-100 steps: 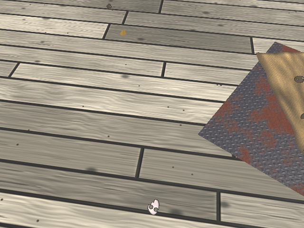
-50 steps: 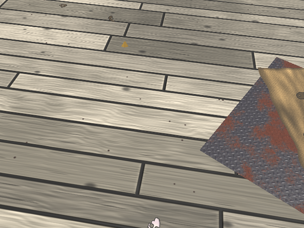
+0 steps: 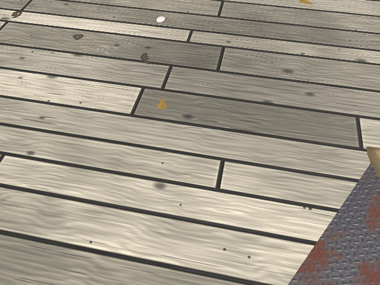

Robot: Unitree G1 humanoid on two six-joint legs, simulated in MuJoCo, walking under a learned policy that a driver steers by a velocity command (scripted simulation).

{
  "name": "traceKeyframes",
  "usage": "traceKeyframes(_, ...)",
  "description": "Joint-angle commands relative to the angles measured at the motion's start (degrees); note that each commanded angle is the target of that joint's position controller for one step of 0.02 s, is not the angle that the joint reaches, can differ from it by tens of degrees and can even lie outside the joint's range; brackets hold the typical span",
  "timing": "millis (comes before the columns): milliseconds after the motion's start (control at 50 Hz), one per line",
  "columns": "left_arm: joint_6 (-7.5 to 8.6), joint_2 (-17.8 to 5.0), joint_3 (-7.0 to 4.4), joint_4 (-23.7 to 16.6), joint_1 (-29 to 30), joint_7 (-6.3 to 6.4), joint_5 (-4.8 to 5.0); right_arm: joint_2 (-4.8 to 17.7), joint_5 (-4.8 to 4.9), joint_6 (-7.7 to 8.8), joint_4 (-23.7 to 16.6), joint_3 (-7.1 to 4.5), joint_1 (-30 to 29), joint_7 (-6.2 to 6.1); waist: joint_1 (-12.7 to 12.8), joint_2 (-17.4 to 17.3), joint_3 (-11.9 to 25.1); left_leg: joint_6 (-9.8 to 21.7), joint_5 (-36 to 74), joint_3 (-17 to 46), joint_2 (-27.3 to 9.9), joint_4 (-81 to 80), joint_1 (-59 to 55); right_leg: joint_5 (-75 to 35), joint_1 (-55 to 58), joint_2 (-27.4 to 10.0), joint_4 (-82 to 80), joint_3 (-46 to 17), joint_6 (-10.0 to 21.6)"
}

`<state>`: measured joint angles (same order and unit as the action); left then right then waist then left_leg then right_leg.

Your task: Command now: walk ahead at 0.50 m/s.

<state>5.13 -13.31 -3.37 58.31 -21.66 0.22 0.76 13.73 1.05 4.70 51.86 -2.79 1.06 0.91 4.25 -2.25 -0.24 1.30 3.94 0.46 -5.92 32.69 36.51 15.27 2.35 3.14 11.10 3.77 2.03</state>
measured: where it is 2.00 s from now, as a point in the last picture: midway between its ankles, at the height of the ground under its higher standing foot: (210, 277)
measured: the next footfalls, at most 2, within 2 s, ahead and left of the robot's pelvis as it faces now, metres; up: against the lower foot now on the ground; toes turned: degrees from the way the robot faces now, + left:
left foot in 0.10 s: +0.25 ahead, +0.14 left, +0.00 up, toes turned +3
right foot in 0.64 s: +0.52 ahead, -0.12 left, +0.00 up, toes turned -18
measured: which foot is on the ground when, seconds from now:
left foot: up 0.00-0.08, down 0.10-0.62, up 0.64-1.00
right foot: down 0.00-0.12, up 0.14-0.62, down 0.64-1.00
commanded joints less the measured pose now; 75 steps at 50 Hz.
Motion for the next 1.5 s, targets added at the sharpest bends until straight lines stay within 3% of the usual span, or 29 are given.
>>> traceKeyframes(20,-0.53,-9.67,-2.21,-0.72,-2.59,0.52,0.34,4.47,0.31,1.33,-5.34,-0.59,-6.91,1.06,-0.92,5.93,-4.92,1.66,-4.31,-0.3,0.9,-3.19,1.64,-18.41,1.45,-18.4,0.01,-7.41,8.35)
traceKeyframes(60,-1.1,-10.65,-2.55,-1.22,-0.48,0.64,0.35,6.82,0.33,1.66,-4.3,-1.63,-1.49,1.24,-4.54,7.55,-1.36,3.39,-8.12,-2.48,3.54,-4.33,-7.38,-32.65,2.6,-18.18,6.45,-6.54,6.94)
traceKeyframes(80,-1.43,-9.92,-2.25,-1.59,0.7,0.62,0.28,8.89,0.17,1.69,-1.71,-2.92,6.8,1.04,-8.73,7.13,3.46,4.83,-7.75,-4.21,5.61,-5.24,-18.38,-40.58,0.81,-15.51,16.03,-4.32,5.6)
traceKeyframes(100,-1.49,-7.99,-1.34,-2.67,0.65,0.61,-0.33,12.64,-0.38,1.64,1.2,-4.35,17.86,0.56,-12.6,4.12,11.46,7.82,-7.32,1.82,0.19,-3.0,-35.78,-33.81,-8.71,-12.39,31.22,-1.94,3.67)
traceKeyframes(120,-0.39,-0.74,0.8,-3.42,-6.25,-0.11,-0.62,18.52,-1.26,1.29,2.68,-5.82,25.01,0.31,-10.44,-10.0,19.89,17.24,-16.14,28.71,-15.23,-6.76,-58.94,-6.24,-33.56,-2.22,54.85,-0.63,-0.85)
traceKeyframes(140,1.09,-2.74,0.54,-2.51,-4.81,-0.35,0.57,13.7,-1.04,1.22,2.64,-4.25,25.2,0.4,-11.43,-10.7,23.32,18.04,-22.09,41.83,-17.93,-15.34,-60.48,17.26,-41.27,-0.24,63.92,-10.37,-0.09)
traceKeyframes(160,1.81,-7.83,-0.93,-3.95,0.57,-0.4,2.44,10.37,-0.66,1.48,1.9,-3.22,19.98,0.29,-10.87,-7.57,14.09,14.25,-22.94,32.25,-16.13,-15.79,-53.2,14.47,-46.58,-3.63,67.34,-11.74,1.24)
traceKeyframes(200,1.37,-7.91,-1.48,-4.96,5.71,0.49,1.94,5.75,-1.07,1.88,0.26,-1.78,11.01,0.37,-7.35,-1.55,4.69,10.28,-16.69,17.33,-11.86,-19.43,-36.15,4.38,-43.28,-9.3,61.25,-9.42,1.7)
traceKeyframes(220,0.36,-7.11,-1.96,-4.58,4.63,0.81,1.47,4.23,-1.67,2.21,0.39,-1.29,9.18,0.45,-5.29,-2.7,2.57,8.72,-14.94,12.27,-9.72,-21.67,-30.85,1.16,-39.68,-11.04,58.25,-9.88,1.81)
traceKeyframes(260,-1.28,-3.98,-1.72,-3.83,2.06,0.66,1.45,4.39,-2.13,2.48,1.4,-1.48,9.45,0.39,-3.69,-3.87,1.16,8.85,-10.67,6.84,-8.62,-24.21,-25.91,-1.19,-36.05,-11.82,56.3,-9.9,1.45)
traceKeyframes(300,-2.04,-3.86,-2.0,-4.76,4.01,0.74,1.38,5.81,-2.33,2.73,2.27,-1.9,10.8,-0.22,-3.38,-2.42,-0.47,9.01,-6.11,2.54,-8.19,-25.51,-25.57,-5.32,-39.04,-11.65,53.8,-10.39,0.98)
traceKeyframes(500,-1.72,-1.72,-0.84,-12.47,21.35,-2.23,0.3,8.38,-1.34,1.09,3.87,-2.47,18.27,-2.65,-8.13,0.89,-5.82,7.0,3.16,-9.88,-9.56,-25.18,-37.97,-19.68,-45.77,-9.3,28.14,-4.0,1.11)
traceKeyframes(540,-1.69,-1.73,-0.76,-14.49,23.18,-3.15,-0.01,9.14,-1.09,-0.26,3.48,-2.71,17.61,-3.03,-7.6,0.51,-6.68,6.24,15.72,-12.1,-10.13,-20.18,-40.56,-15.75,-45.02,-7.65,25.27,-0.93,1.73)
traceKeyframes(600,-1.6,-5.41,-2.41,-14.89,15.67,-4.22,-0.03,11.74,-0.33,-1.99,1.63,-3.42,15.22,-4.12,-2.65,-3.65,0.1,3.96,42.08,-13.59,-9.53,-5.42,-41.42,-8.7,-31.73,-1.5,24.86,3.89,4.08)
traceKeyframes(640,-1.48,-11.61,-5.16,-12.23,2.58,-2.96,-0.25,11.87,-0.06,-1.79,0.68,-3.21,14.12,-3.84,4.61,-0.21,7.65,-0.52,27.88,-13.75,-4.97,17.45,-31.54,-24.53,-9.16,-1.55,15.02,-1.74,8.03)
traceKeyframes(660,-1.87,-16.88,-5.46,-11.74,2.11,-1.28,-1.12,4.26,-3.56,-0.84,-1.06,-1.13,18.04,-2.93,-1.13,16.15,13.78,-3.48,-33.37,-12.44,2.42,37.33,-12.69,-58.51,9.47,-15.99,23.26,-18.96,13.3)
traceKeyframes(680,-1.5,-16.87,-4.69,-14.2,1.97,-1.54,-2.08,4.32,-1.48,0.8,-1.77,-0.14,23.01,-1.76,-2.11,15.53,28.19,-4.85,-47.61,0.44,9.18,52.34,-1.66,-60.11,21.94,-28.25,18.64,-42.67,26.53)
traceKeyframes(700,-1.91,-12.94,-3.75,-14.8,2.26,-1.5,-2.16,8.56,0.89,1.39,-1.5,-1.35,17.17,-1.27,1.12,6.14,27.01,-3.84,-42.07,5.72,5.63,52.69,-0.98,-57.84,17.3,-24.94,15.91,-35.01,23.36)
traceKeyframes(720,-1.78,-10.24,-3.05,-14.83,6.6,-1.39,-0.93,8.18,1.57,1.29,-2.7,-1.27,13.44,-1.37,-0.12,4.73,18.36,-3.12,-37.21,4.21,3.06,48.05,2.18,-51.82,10.08,-22.14,15.03,-27.09,19.97)
traceKeyframes(740,-1.67,-8.28,-2.37,-15.27,10.2,-1.3,-0.2,7.92,0.46,0.63,-1.87,-1.41,11.97,-2.09,-1.88,0.32,12.34,-3.44,-34.01,3.28,0.78,43.59,0.76,-46.98,0.65,-19.51,12.7,-22.68,17.28)
traceKeyframes(780,-1.74,-7.23,-1.81,-15.35,13.54,-1.18,-1.21,8.67,-0.47,-1.7,-1.67,-2.24,12.88,-3.01,-5.16,1.59,8.49,-3.68,-30.8,3.4,-0.69,38.31,-7.75,-42.67,-12.94,-17.21,8.71,-18.21,15.93)
traceKeyframes(880,-1.81,-8.5,-1.94,-14.22,15.24,-0.43,-2.15,5.78,-1.04,-3.62,-1.37,-1.76,13.29,-3.97,-6.9,6.03,8.96,-4.73,-23.91,2.17,0.03,22.11,-13.11,-40.84,-18.32,-13.99,6.7,-11.3,14.12)
traceKeyframes(1020,-3.62,-6.61,-0.56,-12.57,15.32,0.45,-1.91,6.17,-0.81,-4.28,-1.43,-1.68,7.69,-3.49,-4.98,8.3,5.32,-4.06,-18.22,0.82,1.63,3.12,-19.53,-8.28,-19.07,-12.59,5.22,-13.1,10.33)
traceKeyframes(1060,-3.73,-4.99,0.25,-11.53,13.94,0.38,-1.32,6.1,-1.96,-3.7,-0.56,-1.45,9.13,-2.97,-6.32,6.51,4.27,-2.44,-9.35,0.76,1.73,-8.36,-26.17,-2.97,-20.55,-10.14,8.03,-12.7,6.31)
traceKeyframes(1080,-3.47,-3.95,0.67,-11.15,12.04,0.33,-1.91,8.6,-2.64,-3.39,-0.59,-1.74,9.85,-2.92,-5.24,3.29,4.64,-0.99,-1.77,5.36,-2.7,-9.34,-29.17,-1.16,-21.78,-7.83,11.25,-11.46,3.62)
traceKeyframes(1100,-3.13,-4.24,0.22,-10.73,8.27,0.12,-2.0,12.49,-2.17,-3.43,-0.6,-2.48,7.86,-3.01,-0.81,-4.38,3.69,1.72,-0.94,7.29,-5.26,-7.87,-27.5,2.23,-22.58,-3.03,13.15,-7.24,1.69)
traceKeyframes(1140,-3.57,-5.11,0.09,-10.79,12.62,0.31,-1.85,6.76,-1.78,-3.26,0.15,-1.51,6.21,-2.3,-2.66,-5.53,2.48,1.08,-17.73,5.89,-2.32,-10.5,-18.92,-2.1,-15.01,-2.86,14.15,-5.71,0.47)
traceKeyframes(1280,-4.41,-5.11,-0.36,-8.54,13.63,0.58,-1.18,6.48,-1.29,-2.45,2.95,-1.19,8.93,-2.78,-4.66,-0.14,2.66,-0.67,-8.46,2.28,0.9,-6.95,-23.33,-11.93,-14.54,-4.52,15.02,-7.11,1.69)
traceKeyframes(1500,-4.83,-5.31,-0.43,-3.73,13.13,1.28,-0.89,5.71,-1.24,-3.43,5.5,-0.87,8.48,-2.97,-4.74,2.24,1.52,-0.47,-7.24,1.14,2.36,-6.73,-24.74,-14.04,-13.1,-4.87,14.92,-7.03,0.93)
